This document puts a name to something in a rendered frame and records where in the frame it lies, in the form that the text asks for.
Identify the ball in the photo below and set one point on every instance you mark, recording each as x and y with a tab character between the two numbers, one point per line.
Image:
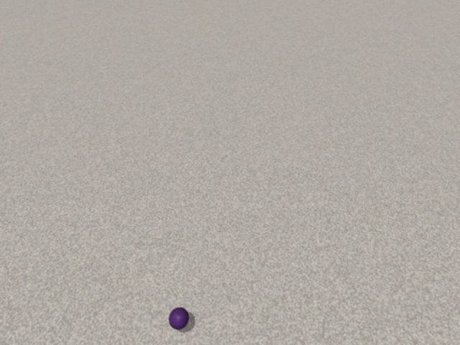
178	318

